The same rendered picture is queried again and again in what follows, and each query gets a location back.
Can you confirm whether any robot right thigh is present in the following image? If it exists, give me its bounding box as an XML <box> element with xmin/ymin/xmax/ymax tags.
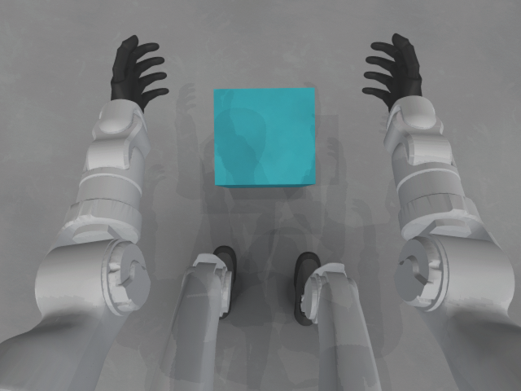
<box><xmin>306</xmin><ymin>271</ymin><xmax>382</xmax><ymax>391</ymax></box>

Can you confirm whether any robot right hand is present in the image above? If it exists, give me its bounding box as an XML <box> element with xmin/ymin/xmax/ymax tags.
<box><xmin>362</xmin><ymin>33</ymin><xmax>422</xmax><ymax>112</ymax></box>

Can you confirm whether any robot left upper arm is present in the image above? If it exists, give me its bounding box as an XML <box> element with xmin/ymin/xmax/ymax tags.
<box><xmin>0</xmin><ymin>238</ymin><xmax>151</xmax><ymax>391</ymax></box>

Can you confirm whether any carton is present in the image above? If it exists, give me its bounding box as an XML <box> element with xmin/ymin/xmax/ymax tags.
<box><xmin>213</xmin><ymin>88</ymin><xmax>316</xmax><ymax>188</ymax></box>

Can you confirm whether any robot right foot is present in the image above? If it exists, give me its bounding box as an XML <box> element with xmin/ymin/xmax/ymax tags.
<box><xmin>294</xmin><ymin>252</ymin><xmax>321</xmax><ymax>326</ymax></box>

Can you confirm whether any right robot forearm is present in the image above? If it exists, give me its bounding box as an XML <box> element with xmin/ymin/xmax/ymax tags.
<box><xmin>383</xmin><ymin>95</ymin><xmax>514</xmax><ymax>300</ymax></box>

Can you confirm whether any robot right upper arm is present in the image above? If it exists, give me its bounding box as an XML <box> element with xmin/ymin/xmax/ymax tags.
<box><xmin>394</xmin><ymin>233</ymin><xmax>521</xmax><ymax>391</ymax></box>

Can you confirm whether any left robot forearm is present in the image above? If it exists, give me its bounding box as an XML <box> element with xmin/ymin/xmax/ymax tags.
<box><xmin>35</xmin><ymin>99</ymin><xmax>151</xmax><ymax>309</ymax></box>

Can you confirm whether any robot left hand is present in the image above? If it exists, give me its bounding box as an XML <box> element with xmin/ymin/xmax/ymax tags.
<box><xmin>111</xmin><ymin>35</ymin><xmax>169</xmax><ymax>114</ymax></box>

